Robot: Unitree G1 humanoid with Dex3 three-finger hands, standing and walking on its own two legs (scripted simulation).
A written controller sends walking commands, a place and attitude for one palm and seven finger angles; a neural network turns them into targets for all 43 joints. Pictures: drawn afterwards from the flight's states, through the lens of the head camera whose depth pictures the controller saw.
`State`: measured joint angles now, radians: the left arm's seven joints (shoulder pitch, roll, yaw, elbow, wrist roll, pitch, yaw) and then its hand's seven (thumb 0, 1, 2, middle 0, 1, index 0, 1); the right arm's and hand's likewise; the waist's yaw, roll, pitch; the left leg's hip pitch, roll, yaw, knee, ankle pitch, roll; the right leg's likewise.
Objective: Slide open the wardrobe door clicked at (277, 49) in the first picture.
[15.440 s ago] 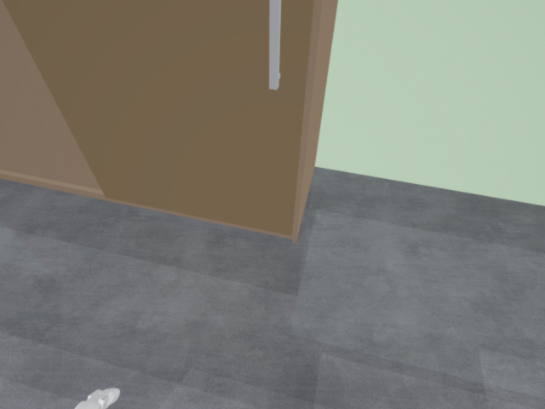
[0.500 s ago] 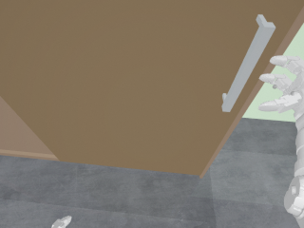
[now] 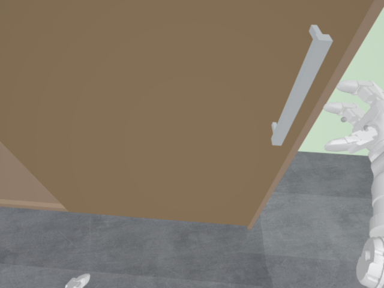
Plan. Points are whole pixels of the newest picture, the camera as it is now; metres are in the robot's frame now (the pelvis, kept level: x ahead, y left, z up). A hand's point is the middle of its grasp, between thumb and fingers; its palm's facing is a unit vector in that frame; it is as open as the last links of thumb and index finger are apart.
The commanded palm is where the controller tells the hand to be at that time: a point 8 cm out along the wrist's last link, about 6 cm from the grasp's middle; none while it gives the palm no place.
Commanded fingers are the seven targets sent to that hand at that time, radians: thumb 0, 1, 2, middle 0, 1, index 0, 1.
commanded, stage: move the hooked fingers beside the handle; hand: right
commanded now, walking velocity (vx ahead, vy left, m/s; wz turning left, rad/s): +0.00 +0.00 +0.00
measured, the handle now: (292, 94) +0.50 -0.16 +0.16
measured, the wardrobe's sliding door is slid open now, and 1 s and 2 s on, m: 0.00 0.00 0.00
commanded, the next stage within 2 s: feel for the door with the fingertips in 0.86 s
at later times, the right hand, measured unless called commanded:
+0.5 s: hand (342, 123) +0.42 -0.24 +0.16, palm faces +0.00 +1.00 +0.00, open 14.0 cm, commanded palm +0.40 -0.28 +0.16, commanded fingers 0.00 0.50 -0.30 0.30 1.20 0.30 1.20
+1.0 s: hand (340, 121) +0.43 -0.24 +0.16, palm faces +0.00 +1.00 +0.01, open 14.0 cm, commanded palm +0.40 -0.28 +0.16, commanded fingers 0.00 0.50 -0.30 0.30 1.20 0.30 1.20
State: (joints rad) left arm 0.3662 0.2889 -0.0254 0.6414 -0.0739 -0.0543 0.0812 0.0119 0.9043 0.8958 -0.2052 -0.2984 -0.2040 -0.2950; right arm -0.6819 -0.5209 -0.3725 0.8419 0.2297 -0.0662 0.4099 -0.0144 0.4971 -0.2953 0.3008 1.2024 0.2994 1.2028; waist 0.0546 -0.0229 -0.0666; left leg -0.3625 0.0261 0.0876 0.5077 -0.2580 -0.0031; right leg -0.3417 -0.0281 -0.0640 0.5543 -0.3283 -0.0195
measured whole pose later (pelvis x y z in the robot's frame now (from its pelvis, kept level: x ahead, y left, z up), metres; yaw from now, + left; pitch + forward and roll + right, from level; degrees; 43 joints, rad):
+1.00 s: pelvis -0.01 +0.00 +0.00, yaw +1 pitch +7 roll +1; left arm 0.37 0.28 -0.04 0.63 -0.07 -0.05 0.08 0.01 0.90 0.90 -0.21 -0.30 -0.20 -0.30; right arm -0.71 -0.54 -0.39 0.92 0.20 -0.10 0.39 -0.01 0.50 -0.30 0.30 1.20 0.30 1.20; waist 0.08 -0.01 -0.06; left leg -0.40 0.02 0.08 0.53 -0.25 0.00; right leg -0.37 -0.03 -0.07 0.57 -0.32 -0.02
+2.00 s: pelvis -0.02 +0.01 +0.00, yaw +1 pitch +8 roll +1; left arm 0.39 0.29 -0.04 0.67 -0.06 -0.05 0.08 0.01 0.90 0.90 -0.20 -0.30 -0.20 -0.29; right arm -0.89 -0.53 -0.38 1.09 0.16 -0.17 0.32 -0.01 0.50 -0.30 0.31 1.21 0.30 1.20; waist 0.12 -0.01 -0.05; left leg -0.44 0.02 0.08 0.55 -0.25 0.01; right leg -0.42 -0.04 -0.07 0.59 -0.32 -0.01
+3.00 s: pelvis -0.01 +0.01 +0.00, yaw +1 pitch +7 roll +1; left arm 0.35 0.27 -0.03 0.64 -0.06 -0.04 0.06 0.01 0.90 0.90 -0.20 -0.30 -0.20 -0.30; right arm -0.79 -0.39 -0.29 0.87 0.16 -0.08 0.20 -0.01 0.50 -0.30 0.30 1.20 0.30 1.20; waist 0.08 -0.02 -0.05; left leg -0.40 0.02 0.07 0.54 -0.26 0.01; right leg -0.37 -0.03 -0.07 0.57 -0.32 -0.01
